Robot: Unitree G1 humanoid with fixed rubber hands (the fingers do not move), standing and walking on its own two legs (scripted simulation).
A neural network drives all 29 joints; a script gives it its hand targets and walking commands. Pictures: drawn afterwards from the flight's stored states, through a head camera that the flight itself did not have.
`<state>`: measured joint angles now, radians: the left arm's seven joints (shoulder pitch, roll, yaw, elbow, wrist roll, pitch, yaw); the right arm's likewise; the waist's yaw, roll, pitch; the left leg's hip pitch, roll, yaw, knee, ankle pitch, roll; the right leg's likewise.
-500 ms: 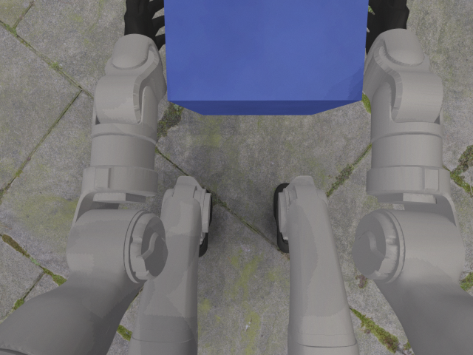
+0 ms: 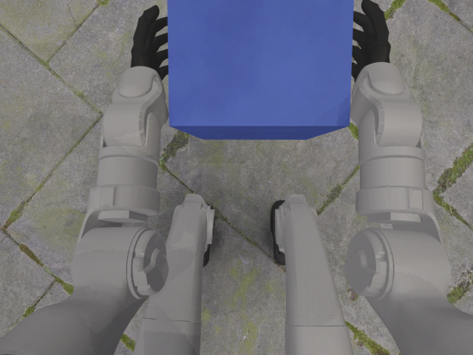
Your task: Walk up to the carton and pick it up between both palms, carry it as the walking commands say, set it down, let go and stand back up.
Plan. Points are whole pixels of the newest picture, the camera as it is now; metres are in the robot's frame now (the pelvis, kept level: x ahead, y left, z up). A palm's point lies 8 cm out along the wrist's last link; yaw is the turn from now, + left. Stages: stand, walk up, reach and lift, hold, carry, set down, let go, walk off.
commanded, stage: reach and lift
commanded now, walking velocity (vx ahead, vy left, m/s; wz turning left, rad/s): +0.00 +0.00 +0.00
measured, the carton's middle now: (256, 70) +0.52 -0.01 -0.13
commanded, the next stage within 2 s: none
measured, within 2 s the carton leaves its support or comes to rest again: neither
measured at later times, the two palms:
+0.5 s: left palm (99, 50) +0.47 +0.15 +0.05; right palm (418, 46) +0.48 -0.15 +0.06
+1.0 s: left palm (68, 39) +0.45 +0.15 +0.11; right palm (470, 37) +0.46 -0.15 +0.11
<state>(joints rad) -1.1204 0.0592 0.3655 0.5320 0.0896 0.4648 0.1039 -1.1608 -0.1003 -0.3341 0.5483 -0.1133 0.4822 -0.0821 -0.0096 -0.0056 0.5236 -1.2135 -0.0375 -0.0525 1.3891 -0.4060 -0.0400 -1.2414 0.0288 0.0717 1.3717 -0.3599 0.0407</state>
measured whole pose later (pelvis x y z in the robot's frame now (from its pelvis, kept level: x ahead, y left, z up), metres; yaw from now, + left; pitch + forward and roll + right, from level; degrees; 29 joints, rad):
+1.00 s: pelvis +0.12 +0.00 +0.14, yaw -1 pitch +17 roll +1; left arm -0.38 -0.16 0.33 0.46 0.25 0.40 0.01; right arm -0.40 0.13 -0.32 0.47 -0.25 0.40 0.00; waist 0.00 -0.01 -0.11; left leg -0.68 -0.01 -0.05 0.65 -0.27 -0.02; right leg -0.71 0.01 0.08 0.66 -0.24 0.02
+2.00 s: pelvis +0.12 +0.00 +0.16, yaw -1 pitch -6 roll +0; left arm -0.36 -0.11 0.24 0.39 0.27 0.75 -0.01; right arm -0.37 0.13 -0.25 0.39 -0.26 0.74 -0.01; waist 0.01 -0.01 -0.01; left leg -0.10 0.00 -0.06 0.41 -0.21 -0.02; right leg -0.13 0.01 0.07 0.41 -0.18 0.02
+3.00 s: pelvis +0.12 +0.00 +0.17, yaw +0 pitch -7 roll +0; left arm -0.21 -0.14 0.19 0.22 0.25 0.77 -0.01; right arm -0.22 0.14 -0.19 0.21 -0.24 0.77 -0.01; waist 0.01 -0.01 0.01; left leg -0.07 0.00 -0.07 0.40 -0.21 -0.02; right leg -0.10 0.01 0.06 0.39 -0.17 0.02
